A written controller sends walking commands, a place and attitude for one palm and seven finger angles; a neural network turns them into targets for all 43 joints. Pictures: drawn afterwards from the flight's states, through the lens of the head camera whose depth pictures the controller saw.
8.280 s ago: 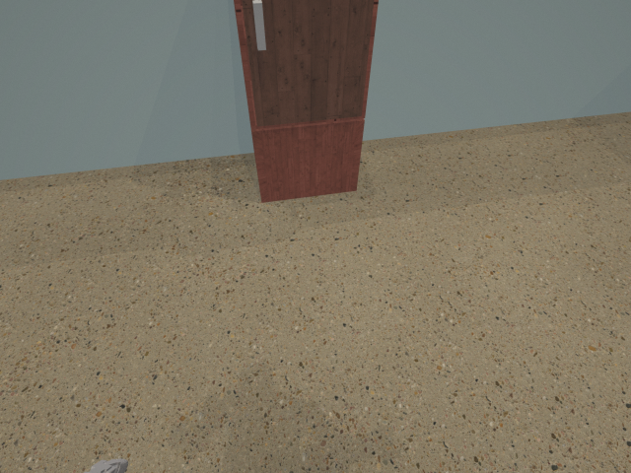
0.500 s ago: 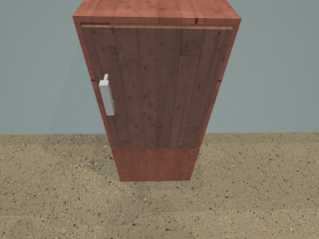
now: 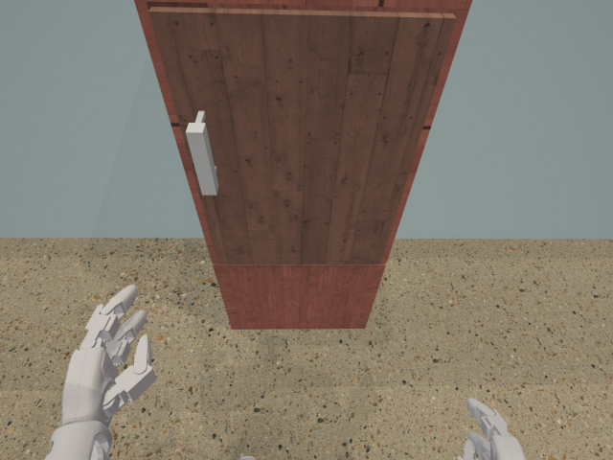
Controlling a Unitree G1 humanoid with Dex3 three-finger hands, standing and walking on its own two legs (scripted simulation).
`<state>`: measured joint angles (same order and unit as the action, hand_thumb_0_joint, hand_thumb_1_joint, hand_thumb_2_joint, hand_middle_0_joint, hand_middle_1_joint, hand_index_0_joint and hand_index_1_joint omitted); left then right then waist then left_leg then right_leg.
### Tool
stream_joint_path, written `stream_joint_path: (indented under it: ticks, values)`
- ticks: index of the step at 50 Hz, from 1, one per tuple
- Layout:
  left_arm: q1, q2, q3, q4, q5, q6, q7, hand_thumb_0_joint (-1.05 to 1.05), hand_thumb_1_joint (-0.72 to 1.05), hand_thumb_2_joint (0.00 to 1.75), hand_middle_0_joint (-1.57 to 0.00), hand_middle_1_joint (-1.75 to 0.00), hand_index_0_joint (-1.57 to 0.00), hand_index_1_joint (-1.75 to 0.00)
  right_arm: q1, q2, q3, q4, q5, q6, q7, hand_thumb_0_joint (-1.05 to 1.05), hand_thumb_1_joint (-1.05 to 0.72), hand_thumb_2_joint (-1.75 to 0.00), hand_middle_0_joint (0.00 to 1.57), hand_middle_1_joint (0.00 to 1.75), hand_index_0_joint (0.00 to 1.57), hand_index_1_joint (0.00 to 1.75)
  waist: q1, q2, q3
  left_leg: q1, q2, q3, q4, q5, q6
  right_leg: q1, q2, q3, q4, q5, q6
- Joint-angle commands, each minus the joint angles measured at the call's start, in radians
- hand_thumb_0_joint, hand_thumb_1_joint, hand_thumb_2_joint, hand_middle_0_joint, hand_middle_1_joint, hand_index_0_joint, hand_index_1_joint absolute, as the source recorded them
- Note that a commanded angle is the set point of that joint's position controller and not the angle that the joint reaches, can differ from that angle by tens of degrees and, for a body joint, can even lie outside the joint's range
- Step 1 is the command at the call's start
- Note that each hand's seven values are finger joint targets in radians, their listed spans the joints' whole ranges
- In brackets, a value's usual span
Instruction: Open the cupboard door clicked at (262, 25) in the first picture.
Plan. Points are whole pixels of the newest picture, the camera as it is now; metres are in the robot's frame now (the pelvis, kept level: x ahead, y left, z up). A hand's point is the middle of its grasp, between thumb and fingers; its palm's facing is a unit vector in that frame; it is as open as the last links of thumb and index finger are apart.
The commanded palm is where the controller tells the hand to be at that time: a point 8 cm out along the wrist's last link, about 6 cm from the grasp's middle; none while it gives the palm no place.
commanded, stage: raise the hand with hooked fingers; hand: left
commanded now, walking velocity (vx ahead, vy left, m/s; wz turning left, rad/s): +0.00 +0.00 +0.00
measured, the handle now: (205, 153) +0.59 +0.20 +0.06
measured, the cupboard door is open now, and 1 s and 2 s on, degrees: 0 0 0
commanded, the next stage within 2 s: move the hooked fingers beside the handle in 1.86 s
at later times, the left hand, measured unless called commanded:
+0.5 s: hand (133, 377) +0.22 +0.22 +0.01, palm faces +0.02 -1.00 -0.04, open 10.5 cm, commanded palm +0.19 +0.27 +0.02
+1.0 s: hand (94, 338) +0.25 +0.26 +0.06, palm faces +0.06 -1.00 -0.04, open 13.3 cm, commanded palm +0.22 +0.31 +0.06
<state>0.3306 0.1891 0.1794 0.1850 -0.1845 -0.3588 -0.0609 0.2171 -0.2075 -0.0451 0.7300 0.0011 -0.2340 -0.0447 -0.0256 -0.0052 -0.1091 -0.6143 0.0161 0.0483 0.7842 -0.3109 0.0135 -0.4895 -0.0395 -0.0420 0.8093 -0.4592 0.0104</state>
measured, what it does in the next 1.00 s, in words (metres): stands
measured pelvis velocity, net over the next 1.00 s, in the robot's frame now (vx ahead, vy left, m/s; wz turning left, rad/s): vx -0.01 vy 0.01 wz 0.01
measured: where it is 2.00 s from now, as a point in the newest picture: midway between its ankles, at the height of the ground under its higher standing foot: outside the picture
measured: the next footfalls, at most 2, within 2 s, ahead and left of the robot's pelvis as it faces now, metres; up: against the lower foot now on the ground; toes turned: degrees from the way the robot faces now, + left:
none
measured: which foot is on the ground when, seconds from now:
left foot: down 0.00-1.00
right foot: down 0.00-1.00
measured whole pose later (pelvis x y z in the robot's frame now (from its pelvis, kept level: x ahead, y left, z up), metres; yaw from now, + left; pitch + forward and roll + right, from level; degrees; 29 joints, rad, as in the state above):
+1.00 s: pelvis -0.01 +0.01 -0.01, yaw +0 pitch +9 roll -3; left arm 0.14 0.35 0.35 0.20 -0.35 -0.29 -0.38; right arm 0.24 -0.25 0.03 0.56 0.04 -0.21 -0.09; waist 0.00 0.02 -0.10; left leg -0.72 0.04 0.01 0.92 -0.36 0.02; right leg -0.55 -0.01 -0.07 0.87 -0.48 0.01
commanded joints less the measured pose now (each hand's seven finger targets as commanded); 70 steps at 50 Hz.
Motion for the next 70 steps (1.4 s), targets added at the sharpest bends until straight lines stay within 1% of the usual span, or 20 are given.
stream_joint_path:
  ticks: [1, 3, 5, 6, 8, 10, 11, 13, 15, 21, 26, 29, 33, 38, 43, 46, 48, 51, 66, 70]
  values:
    - [0.199, 0.117, 0.137, 0.062, -0.091, -0.278, -0.281, 0.00, 0.60, 0.77, -0.22, -0.50, -0.22, -0.50, -0.102, -0.159, -0.073, -0.226, 0.011, -0.042, 0.040, 0.00, -0.90, -0.90, 0.20, 0.30, 0.20, 0.30, 0.101, -0.032, -0.086, -0.068, -0.015, -0.049, 0.149, 0.113, -0.031, -0.251, 0.050, -0.027, 0.117, 0.181, -0.051]
    - [0.142, 0.170, 0.177, -0.038, -0.143, -0.246, -0.349, 0.00, 0.55, 0.75, -0.22, -0.53, -0.22, -0.53, -0.123, -0.174, -0.071, -0.312, 0.023, -0.037, 0.030, 0.00, -0.90, -0.90, 0.20, 0.30, 0.20, 0.30, 0.101, 0.001, -0.203, -0.074, -0.023, -0.020, 0.179, 0.068, -0.011, -0.230, 0.043, 0.016, 0.112, 0.137, -0.038]
    - [0.035, 0.199, 0.203, -0.159, -0.186, -0.183, -0.355, 0.00, 0.50, 0.73, -0.23, -0.55, -0.23, -0.55, -0.112, -0.169, -0.061, -0.355, 0.036, -0.029, 0.010, 0.00, -0.90, -0.90, 0.20, 0.30, 0.20, 0.30, 0.086, 0.053, -0.234, -0.072, -0.022, -0.019, 0.186, 0.007, -0.002, -0.241, 0.045, 0.043, 0.077, 0.039, -0.025]
    - [-0.020, 0.222, 0.214, -0.211, -0.198, -0.164, -0.345, 0.00, 0.48, 0.72, -0.23, -0.57, -0.23, -0.57, -0.092, -0.165, -0.058, -0.356, 0.036, -0.026, -0.001, 0.00, -0.90, -0.90, 0.20, 0.30, 0.20, 0.30, 0.064, 0.023, -0.220, -0.095, -0.016, -0.029, 0.208, -0.011, 0.003, -0.250, 0.047, 0.075, 0.057, 0.001, -0.018]
    - [-0.117, 0.239, 0.207, -0.327, -0.187, -0.166, -0.310, 0.00, 0.43, 0.70, -0.23, -0.60, -0.23, -0.60, -0.061, -0.154, -0.047, -0.349, 0.032, -0.026, -0.021, 0.00, -0.90, -0.90, 0.20, 0.30, 0.20, 0.30, 0.025, 0.045, -0.215, -0.098, -0.004, -0.035, 0.239, -0.028, 0.014, -0.263, 0.037, 0.120, 0.020, -0.043, -0.008]
    - [-0.218, 0.261, 0.191, -0.418, -0.163, -0.197, -0.283, 0.00, 0.39, 0.68, -0.24, -0.63, -0.24, -0.63, -0.038, -0.153, -0.035, -0.323, 0.022, -0.035, -0.041, 0.00, -0.90, -0.90, 0.20, 0.30, 0.20, 0.30, -0.003, 0.094, -0.214, -0.083, 0.010, -0.050, 0.256, -0.015, 0.020, -0.294, 0.048, 0.112, 0.035, -0.029, -0.015]
    - [-0.256, 0.269, 0.182, -0.427, -0.163, -0.204, -0.284, 0.00, 0.36, 0.67, -0.24, -0.64, -0.24, -0.64, -0.030, -0.155, -0.029, -0.309, 0.019, -0.040, -0.050, 0.00, -0.90, -0.90, 0.20, 0.30, 0.20, 0.30, -0.021, 0.075, -0.193, -0.103, 0.015, -0.060, 0.270, -0.024, 0.022, -0.312, 0.055, 0.113, 0.041, -0.031, -0.015]
    - [-0.227, 0.247, 0.149, -0.372, -0.160, -0.196, -0.304, 0.00, 0.32, 0.65, -0.24, -0.68, -0.24, -0.68, -0.027, -0.159, -0.019, -0.285, 0.022, -0.050, -0.059, 0.00, -0.90, -0.90, 0.20, 0.30, 0.20, 0.30, -0.028, 0.105, -0.169, -0.104, 0.018, -0.069, 0.265, -0.032, 0.021, -0.327, 0.059, 0.104, 0.040, -0.035, -0.020]
    - [-0.218, 0.282, 0.168, -0.308, -0.168, -0.158, -0.333, 0.00, 0.27, 0.63, -0.25, -0.70, -0.25, -0.70, -0.027, -0.169, -0.011, -0.269, 0.027, -0.057, -0.066, 0.00, -0.90, -0.90, 0.20, 0.30, 0.20, 0.30, -0.024, 0.101, -0.166, -0.111, 0.019, -0.074, 0.256, -0.030, 0.022, -0.310, 0.056, 0.107, 0.025, -0.032, -0.018]
    - [-0.094, 0.338, 0.290, -0.194, -0.220, 0.000, -0.365, 0.00, 0.13, 0.57, -0.25, -0.80, -0.25, -0.80, -0.037, -0.162, -0.010, -0.279, 0.036, -0.050, -0.062, 0.00, -0.90, -0.90, 0.20, 0.30, 0.20, 0.30, 0.056, 0.058, -0.247, -0.060, 0.010, -0.076, 0.192, 0.082, 0.018, -0.151, 0.042, 0.098, 0.000, 0.137, 0.000]
    - [-0.090, 0.300, 0.288, -0.194, -0.220, -0.026, -0.315, 0.00, 0.01, 0.52, -0.26, -0.87, -0.26, -0.87, -0.027, -0.160, -0.016, -0.278, 0.030, -0.047, -0.044, 0.00, -0.90, -0.90, 0.20, 0.30, 0.20, 0.30, 0.055, 0.009, -0.213, -0.019, 0.003, -0.077, 0.138, 0.113, 0.015, -0.159, 0.054, 0.043, 0.008, 0.196, 0.000]
    - [-0.095, 0.285, 0.267, -0.191, -0.208, -0.061, -0.308, 0.00, -0.06, 0.49, -0.27, -0.92, -0.27, -0.92, -0.003, -0.169, -0.021, -0.274, 0.032, -0.047, -0.038, 0.00, -0.90, -0.90, 0.20, 0.30, 0.20, 0.30, 0.037, -0.001, -0.206, 0.006, 0.002, -0.070, 0.115, 0.105, 0.016, -0.176, 0.058, 0.022, 0.005, 0.183, -0.001]
    - [-0.164, 0.303, 0.247, -0.211, -0.201, -0.078, -0.320, 0.00, -0.15, 0.45, -0.27, -0.98, -0.27, -0.98, 0.015, -0.187, -0.018, -0.276, 0.037, -0.048, -0.041, 0.00, -0.90, -0.90, 0.20, 0.30, 0.20, 0.30, 0.024, 0.040, -0.204, 0.064, 0.005, -0.072, 0.081, 0.086, 0.019, -0.195, 0.068, 0.000, -0.002, 0.143, -0.013]
    - [-0.226, 0.343, 0.269, -0.242, -0.198, -0.069, -0.315, 0.00, -0.27, 0.40, -0.28, -1.05, -0.28, -1.05, 0.018, -0.193, -0.011, -0.282, 0.040, -0.045, -0.049, 0.00, -0.90, -0.90, 0.20, 0.30, 0.20, 0.30, 0.033, 0.097, -0.224, 0.131, 0.006, -0.079, 0.040, 0.102, 0.016, -0.169, 0.073, -0.017, -0.011, 0.157, -0.023]
    - [-0.280, 0.342, 0.253, -0.233, -0.186, -0.033, -0.306, 0.00, -0.38, 0.35, -0.29, -1.12, -0.29, -1.12, 0.015, -0.193, -0.001, -0.286, 0.042, -0.036, -0.048, 0.00, -0.90, -0.90, 0.20, 0.30, 0.20, 0.30, 0.027, 0.140, -0.201, 0.189, 0.010, -0.096, -0.006, 0.095, 0.008, -0.160, 0.078, -0.037, -0.033, 0.155, -0.029]
    - [-0.314, 0.353, 0.255, -0.185, -0.182, 0.006, -0.312, 0.00, -0.45, 0.32, -0.30, -1.17, -0.30, -1.17, 0.014, -0.198, 0.007, -0.297, 0.046, -0.025, -0.049, 0.00, -0.90, -0.90, 0.20, 0.30, 0.20, 0.30, 0.027, 0.122, -0.158, 0.188, 0.011, -0.107, -0.035, 0.062, 0.005, -0.153, 0.085, -0.043, -0.052, 0.138, -0.032]
    - [-0.340, 0.366, 0.263, -0.178, -0.180, 0.025, -0.318, 0.00, -0.50, 0.30, -0.30, -1.20, -0.30, -1.20, 0.009, -0.197, 0.009, -0.300, 0.047, -0.017, -0.052, 0.00, -0.90, -0.90, 0.20, 0.30, 0.20, 0.30, 0.029, 0.123, -0.177, 0.212, 0.010, -0.102, -0.044, 0.077, 0.005, -0.135, 0.082, -0.043, -0.066, 0.153, -0.030]
    - [-0.401, 0.380, 0.263, -0.148, -0.178, 0.047, -0.327, 0.00, -0.50, 0.30, -0.30, -1.20, -0.30, -1.20, 0.006, -0.200, 0.017, -0.304, 0.047, -0.008, -0.055, 0.00, -0.90, -0.90, 0.20, 0.30, 0.20, 0.30, 0.025, 0.118, -0.145, 0.213, 0.008, -0.109, -0.061, 0.053, 0.004, -0.129, 0.087, -0.043, -0.083, 0.141, -0.033]
    - [-0.590, 0.489, 0.340, -0.034, -0.196, 0.089, -0.396, 0.00, -0.50, 0.30, -0.30, -1.20, -0.30, -1.20, 0.015, -0.208, 0.025, -0.290, 0.049, 0.001, -0.070, 0.00, -0.90, -0.90, 0.20, 0.30, 0.20, 0.30, 0.033, 0.094, -0.190, 0.281, -0.004, -0.090, -0.085, 0.141, 0.012, -0.037, 0.086, -0.027, -0.143, 0.230, -0.034]
    - [-0.581, 0.463, 0.320, 0.015, -0.195, 0.099, -0.410, 0.00, -0.50, 0.30, -0.30, -1.20, -0.30, -1.20, 0.021, -0.205, 0.021, -0.287, 0.054, 0.004, -0.067, 0.00, -0.90, -0.90, 0.20, 0.30, 0.20, 0.30, 0.030, 0.110, -0.174, 0.290, -0.004, -0.083, -0.094, 0.144, 0.012, -0.044, 0.081, -0.027, -0.155, 0.239, -0.030]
